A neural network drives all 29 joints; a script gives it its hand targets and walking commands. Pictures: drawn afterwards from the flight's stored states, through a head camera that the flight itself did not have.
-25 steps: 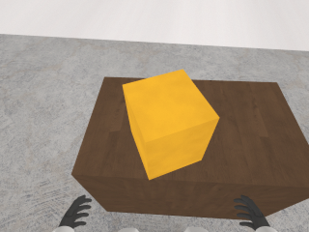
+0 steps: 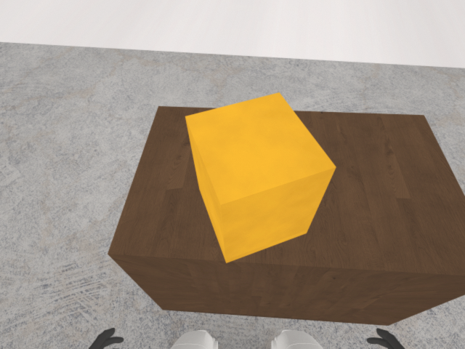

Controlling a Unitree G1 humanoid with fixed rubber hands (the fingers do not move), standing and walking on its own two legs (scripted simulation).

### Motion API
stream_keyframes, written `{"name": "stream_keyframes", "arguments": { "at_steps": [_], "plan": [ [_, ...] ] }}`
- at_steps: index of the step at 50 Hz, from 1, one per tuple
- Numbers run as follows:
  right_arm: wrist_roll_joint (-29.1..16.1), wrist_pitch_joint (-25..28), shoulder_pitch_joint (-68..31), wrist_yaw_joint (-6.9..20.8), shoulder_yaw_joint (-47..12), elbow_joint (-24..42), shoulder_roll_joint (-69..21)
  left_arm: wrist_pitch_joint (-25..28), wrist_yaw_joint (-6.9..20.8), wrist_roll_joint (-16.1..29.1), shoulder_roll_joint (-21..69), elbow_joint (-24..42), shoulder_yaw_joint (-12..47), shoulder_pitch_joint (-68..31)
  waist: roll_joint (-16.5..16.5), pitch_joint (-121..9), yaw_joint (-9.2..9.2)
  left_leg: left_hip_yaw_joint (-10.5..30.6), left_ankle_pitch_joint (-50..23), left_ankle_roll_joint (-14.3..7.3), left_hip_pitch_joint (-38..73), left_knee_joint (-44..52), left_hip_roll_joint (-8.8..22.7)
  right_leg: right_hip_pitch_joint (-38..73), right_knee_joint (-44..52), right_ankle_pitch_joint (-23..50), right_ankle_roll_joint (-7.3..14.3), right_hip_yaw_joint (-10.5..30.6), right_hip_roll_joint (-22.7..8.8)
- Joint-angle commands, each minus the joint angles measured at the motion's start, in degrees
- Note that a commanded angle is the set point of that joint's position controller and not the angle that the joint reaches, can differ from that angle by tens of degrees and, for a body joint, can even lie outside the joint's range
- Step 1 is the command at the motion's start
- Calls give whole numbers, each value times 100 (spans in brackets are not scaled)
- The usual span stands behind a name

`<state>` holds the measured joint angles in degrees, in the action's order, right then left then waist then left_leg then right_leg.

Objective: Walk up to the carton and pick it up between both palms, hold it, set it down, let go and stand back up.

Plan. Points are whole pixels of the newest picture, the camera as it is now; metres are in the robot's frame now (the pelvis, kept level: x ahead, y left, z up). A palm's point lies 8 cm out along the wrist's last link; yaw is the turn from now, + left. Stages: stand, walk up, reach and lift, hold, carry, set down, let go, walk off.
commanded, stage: stand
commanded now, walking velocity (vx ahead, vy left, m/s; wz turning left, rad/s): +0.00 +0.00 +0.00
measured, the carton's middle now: (251, 180) +0.43 -0.02 -0.02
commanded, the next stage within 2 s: walk up in 1.18 s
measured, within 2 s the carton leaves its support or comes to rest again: neither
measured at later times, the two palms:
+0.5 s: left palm out of the picture +0.07 +0.29 -0.10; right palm out of the picture +0.08 -0.26 -0.10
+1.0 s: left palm out of the picture +0.06 +0.28 -0.08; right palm out of the picture +0.09 -0.25 -0.08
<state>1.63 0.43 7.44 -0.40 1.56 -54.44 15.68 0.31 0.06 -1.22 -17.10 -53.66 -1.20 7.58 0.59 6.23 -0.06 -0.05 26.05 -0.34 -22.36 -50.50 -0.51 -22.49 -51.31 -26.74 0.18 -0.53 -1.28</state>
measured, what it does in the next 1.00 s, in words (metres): stands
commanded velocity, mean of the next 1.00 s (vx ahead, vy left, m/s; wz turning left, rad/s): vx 0.00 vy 0.00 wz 0.00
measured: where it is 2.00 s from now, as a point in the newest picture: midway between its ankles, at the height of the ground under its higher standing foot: outside the picture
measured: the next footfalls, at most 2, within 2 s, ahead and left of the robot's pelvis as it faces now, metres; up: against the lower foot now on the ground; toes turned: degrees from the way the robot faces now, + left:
none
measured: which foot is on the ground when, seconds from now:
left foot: down 0.00-1.00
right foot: down 0.00-1.00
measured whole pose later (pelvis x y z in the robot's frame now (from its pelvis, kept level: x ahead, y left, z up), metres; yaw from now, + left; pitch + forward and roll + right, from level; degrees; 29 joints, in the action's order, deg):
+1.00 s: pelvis -0.01 +0.01 +0.05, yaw +0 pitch -4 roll +0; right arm 0.8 0.8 3.0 0.2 1.2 -65.0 15.3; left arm 0.9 0.2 -0.6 -16.6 -65.8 -0.6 4.8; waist 0.7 5.6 -1.0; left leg -0.2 11.9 -0.9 -8.4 -24.1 -1.2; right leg -8.6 -25.2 -12.6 -1.1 -0.5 -1.8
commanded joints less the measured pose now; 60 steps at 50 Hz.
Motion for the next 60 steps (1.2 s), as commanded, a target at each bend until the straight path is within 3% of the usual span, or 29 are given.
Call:
{"name": "stream_keyframes", "arguments": {
  "at_steps": [1, 27, 60],
  "plan": [
    [-6, 198, -249, -105, 309, 405, 1429, 212, -119, 3, -1333, 396, -332, -291, -22, -882, -18, 685, -1544, -481, 238, 1243, 510, 292, 1397, 1472, 535, 816, -479],
    [-50, 201, -681, -73, 235, -417, 1431, 203, -105, 56, -1219, -625, -202, -522, -126, -892, -77, 762, -1850, -326, 1003, 2543, 708, 1067, 2366, 1875, 299, 554, -471],
    [-89, 187, -721, -12, 190, -666, 1376, 215, -80, 71, -1226, -807, -162, -574, -43, -781, -54, 601, -2092, -133, 1576, 3458, 718, 1536, 3391, 1965, 113, 483, -629]
  ]
}}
